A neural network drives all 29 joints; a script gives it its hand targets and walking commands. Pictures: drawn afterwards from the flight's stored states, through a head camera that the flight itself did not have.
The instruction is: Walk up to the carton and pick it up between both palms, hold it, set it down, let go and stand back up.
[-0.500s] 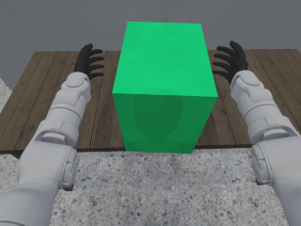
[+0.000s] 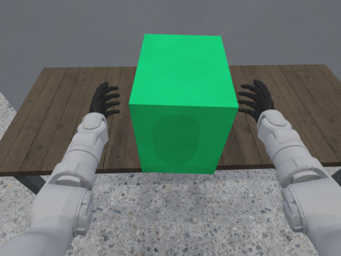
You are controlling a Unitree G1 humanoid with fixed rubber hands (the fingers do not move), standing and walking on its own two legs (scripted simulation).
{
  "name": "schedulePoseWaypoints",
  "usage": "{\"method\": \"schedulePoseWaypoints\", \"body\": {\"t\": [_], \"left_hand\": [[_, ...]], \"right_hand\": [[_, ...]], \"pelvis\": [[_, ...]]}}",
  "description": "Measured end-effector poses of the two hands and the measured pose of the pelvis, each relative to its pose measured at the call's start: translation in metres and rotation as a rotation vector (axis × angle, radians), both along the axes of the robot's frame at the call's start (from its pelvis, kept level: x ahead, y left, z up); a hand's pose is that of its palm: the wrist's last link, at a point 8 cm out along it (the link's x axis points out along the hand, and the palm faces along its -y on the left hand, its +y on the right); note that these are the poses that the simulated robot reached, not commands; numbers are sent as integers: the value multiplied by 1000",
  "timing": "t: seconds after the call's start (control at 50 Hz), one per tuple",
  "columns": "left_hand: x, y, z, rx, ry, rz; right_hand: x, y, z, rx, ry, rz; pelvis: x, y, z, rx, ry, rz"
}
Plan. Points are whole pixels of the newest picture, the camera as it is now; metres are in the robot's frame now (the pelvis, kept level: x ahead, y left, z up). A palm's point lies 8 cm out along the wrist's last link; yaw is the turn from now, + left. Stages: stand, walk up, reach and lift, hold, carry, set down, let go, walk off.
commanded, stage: set down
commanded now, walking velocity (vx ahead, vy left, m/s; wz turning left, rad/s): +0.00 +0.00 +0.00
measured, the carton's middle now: (180, 106) +0.51 +0.02 +0.04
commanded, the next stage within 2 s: let go in 1.90 s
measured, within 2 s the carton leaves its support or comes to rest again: neither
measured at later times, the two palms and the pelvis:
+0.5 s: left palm (105, 148) +0.36 +0.20 +0.04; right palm (271, 153) +0.36 -0.21 +0.05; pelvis +0.02 +0.01 +0.00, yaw -1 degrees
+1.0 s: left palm (101, 184) +0.29 +0.21 -0.03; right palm (269, 193) +0.28 -0.21 -0.02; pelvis +0.03 +0.01 +0.00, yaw -1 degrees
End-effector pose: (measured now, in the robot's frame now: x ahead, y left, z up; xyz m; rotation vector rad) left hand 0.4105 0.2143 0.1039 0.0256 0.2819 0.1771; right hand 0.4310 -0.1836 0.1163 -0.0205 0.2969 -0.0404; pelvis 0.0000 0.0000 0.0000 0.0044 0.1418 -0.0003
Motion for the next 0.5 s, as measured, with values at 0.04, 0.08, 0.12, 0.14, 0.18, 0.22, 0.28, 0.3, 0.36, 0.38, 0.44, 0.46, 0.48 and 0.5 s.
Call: {"method": "schedulePoseWaypoints", "body": {"t": [0.04, 0.08, 0.12, 0.14, 0.18, 0.22, 0.28, 0.3, 0.36, 0.38, 0.44, 0.46, 0.48, 0.5], "left_hand": [[-2, 1, -6, 6, -15, -4], [-4, 0, -10, 16, -29, -16], [-5, -2, -11, 24, -40, -33], [-6, -3, -10, 27, -45, -42], [-10, -5, -10, 28, -53, -58], [-14, -7, -9, 25, -55, -70], [-22, -9, -14, 14, -46, -77], [-25, -9, -17, 9, -39, -76], [-35, -10, -31, -6, -12, -69], [-38, -10, -37, -10, -4, -65], [-47, -12, -54, -17, 10, -49], [-50, -13, -59, -17, 11, -44], [-53, -14, -64, -16, 11, -39], [-55, -15, -68, -15, 11, -36]], "right_hand": [[0, 7, -10, 6, -3, 8], [-2, 11, -19, 14, -10, 4], [-6, 10, -25, 23, -24, -12], [-9, 9, -27, 26, -33, -22], [-16, 2, -30, 27, -50, -46], [-25, -8, -31, 20, -63, -67], [-39, -24, -33, -2, -63, -86], [-44, -28, -34, -11, -58, -88], [-58, -38, -40, -32, -37, -83], [-62, -39, -43, -35, -30, -78], [-70, -36, -53, -34, -11, -51], [-72, -34, -57, -30, -6, -40], [-74, -31, -62, -24, -1, -29], [-75, -27, -67, -17, 4, -20]], "pelvis": [[1, 1, 0, -4, 9, 10], [3, 2, 0, -10, 14, 18], [6, 3, 1, -15, 12, 22], [8, 4, 1, -17, 6, 22], [11, 6, 2, -19, -14, 22], [13, 8, 3, -18, -41, 18], [16, 9, 4, -15, -81, 8], [17, 9, 5, -13, -91, 4], [18, 10, 5, -9, -107, -7], [18, 9, 5, -7, -107, -10], [17, 9, 5, -3, -100, -18], [16, 9, 4, -2, -96, -20], [16, 10, 4, -1, -91, -21], [16, 10, 4, -1, -87, -22]]}}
